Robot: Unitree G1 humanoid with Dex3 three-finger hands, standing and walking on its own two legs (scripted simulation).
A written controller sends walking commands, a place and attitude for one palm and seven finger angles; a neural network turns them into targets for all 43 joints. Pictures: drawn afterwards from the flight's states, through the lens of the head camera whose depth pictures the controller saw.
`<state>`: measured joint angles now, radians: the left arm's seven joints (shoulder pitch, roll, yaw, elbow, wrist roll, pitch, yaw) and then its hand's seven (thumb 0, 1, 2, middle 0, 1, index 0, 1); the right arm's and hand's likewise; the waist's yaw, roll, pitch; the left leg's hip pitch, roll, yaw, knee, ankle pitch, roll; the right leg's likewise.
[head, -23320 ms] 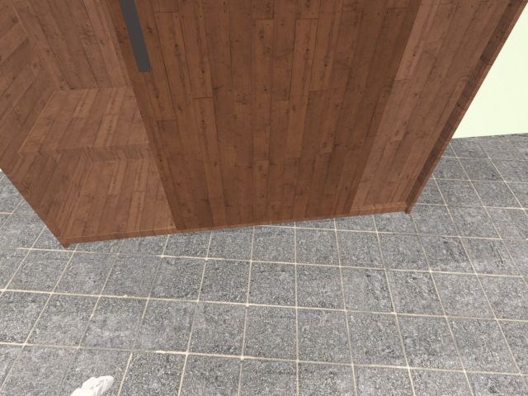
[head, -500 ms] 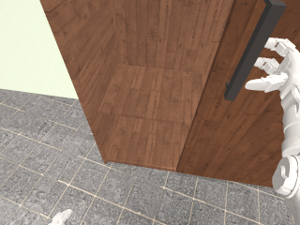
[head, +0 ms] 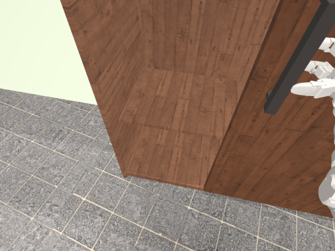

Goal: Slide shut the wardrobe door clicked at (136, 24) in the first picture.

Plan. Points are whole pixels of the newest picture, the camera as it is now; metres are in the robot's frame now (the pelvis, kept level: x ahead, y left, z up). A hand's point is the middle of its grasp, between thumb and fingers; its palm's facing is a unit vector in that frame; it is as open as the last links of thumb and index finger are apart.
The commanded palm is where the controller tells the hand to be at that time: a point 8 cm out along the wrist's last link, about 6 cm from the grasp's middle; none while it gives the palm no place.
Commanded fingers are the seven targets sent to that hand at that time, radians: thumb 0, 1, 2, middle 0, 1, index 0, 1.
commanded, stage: slide the fingers in behind the handle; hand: right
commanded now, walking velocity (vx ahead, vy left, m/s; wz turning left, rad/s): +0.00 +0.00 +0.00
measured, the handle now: (292, 62) +0.52 -0.20 +0.21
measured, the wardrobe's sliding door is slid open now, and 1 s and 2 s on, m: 0.49 0.49 0.49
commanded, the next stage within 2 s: grip the handle and tug to test in 1.86 s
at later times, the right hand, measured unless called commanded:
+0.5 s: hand (304, 75) +0.48 -0.21 +0.21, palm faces +0.07 +1.00 -0.01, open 14.0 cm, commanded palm +0.45 -0.26 +0.21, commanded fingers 0.00 0.50 -0.30 0.30 1.20 0.30 1.20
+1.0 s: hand (294, 75) +0.46 -0.18 +0.21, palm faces +0.07 +1.00 +0.01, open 14.0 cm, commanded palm +0.44 -0.24 +0.21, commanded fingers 0.00 0.50 -0.30 0.30 1.20 0.30 1.20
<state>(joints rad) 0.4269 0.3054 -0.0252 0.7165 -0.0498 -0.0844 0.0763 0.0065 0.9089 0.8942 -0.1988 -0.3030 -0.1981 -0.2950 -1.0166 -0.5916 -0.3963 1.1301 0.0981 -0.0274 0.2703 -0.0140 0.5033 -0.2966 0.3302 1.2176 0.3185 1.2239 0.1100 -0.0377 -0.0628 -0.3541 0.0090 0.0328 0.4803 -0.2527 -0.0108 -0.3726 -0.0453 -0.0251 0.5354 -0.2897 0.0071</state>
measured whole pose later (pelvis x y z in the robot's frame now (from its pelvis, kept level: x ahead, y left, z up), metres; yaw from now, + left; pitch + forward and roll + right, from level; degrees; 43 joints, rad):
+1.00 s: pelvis +0.00 +0.00 +0.00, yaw +0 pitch +5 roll +1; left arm 0.34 0.28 -0.03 0.68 -0.06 -0.08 0.06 0.01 0.91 0.89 -0.20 -0.30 -0.20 -0.29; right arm -0.88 -0.41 -0.34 0.88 0.13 0.06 0.16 -0.01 0.50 -0.30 0.30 1.20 0.30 1.20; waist 0.07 -0.05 -0.07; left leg -0.29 0.01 0.03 0.47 -0.26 -0.01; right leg -0.30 -0.04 -0.03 0.51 -0.29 0.01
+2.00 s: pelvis +0.00 +0.00 +0.00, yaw +0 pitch +4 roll +1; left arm 0.35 0.27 -0.03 0.69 -0.05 -0.10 0.06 0.01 0.91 0.89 -0.20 -0.30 -0.20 -0.29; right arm -0.89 -0.38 -0.31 0.87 0.12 0.05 0.11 -0.01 0.50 -0.30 0.29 1.20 0.25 1.18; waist 0.06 -0.04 -0.06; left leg -0.28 0.01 0.02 0.46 -0.25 -0.01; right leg -0.28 -0.04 -0.04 0.49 -0.28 0.01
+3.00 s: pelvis +0.00 +0.00 +0.00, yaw +0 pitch +5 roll +1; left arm 0.35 0.27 -0.03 0.70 -0.05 -0.09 0.06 0.01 0.91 0.89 -0.20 -0.30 -0.20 -0.29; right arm -0.93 -0.39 -0.31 0.92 0.12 0.05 0.12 0.01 -0.64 -0.77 0.37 1.38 0.35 1.37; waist 0.07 -0.04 -0.06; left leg -0.29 0.01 0.02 0.46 -0.25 -0.01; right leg -0.30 -0.04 -0.03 0.50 -0.28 0.01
